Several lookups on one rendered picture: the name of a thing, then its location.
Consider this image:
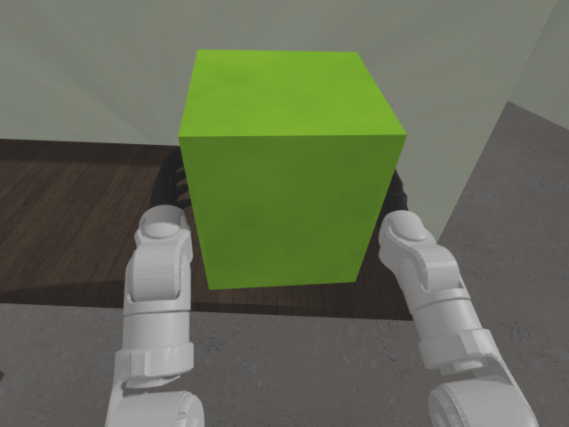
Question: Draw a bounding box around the right robot upper arm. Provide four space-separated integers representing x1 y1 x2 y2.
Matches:
429 375 536 427

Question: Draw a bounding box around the robot right hand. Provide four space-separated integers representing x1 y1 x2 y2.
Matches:
377 169 409 229

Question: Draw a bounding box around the robot right forearm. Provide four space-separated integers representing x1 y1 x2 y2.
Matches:
379 210 539 427

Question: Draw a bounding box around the table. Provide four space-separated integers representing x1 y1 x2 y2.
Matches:
0 139 413 381

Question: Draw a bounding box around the carton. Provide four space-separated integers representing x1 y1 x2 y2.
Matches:
178 50 407 290

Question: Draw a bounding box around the robot left forearm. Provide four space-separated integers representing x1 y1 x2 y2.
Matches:
105 205 194 427

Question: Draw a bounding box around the left robot upper arm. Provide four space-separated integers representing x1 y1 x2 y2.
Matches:
108 391 204 427

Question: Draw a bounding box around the robot left hand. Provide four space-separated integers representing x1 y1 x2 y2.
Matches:
149 147 192 209

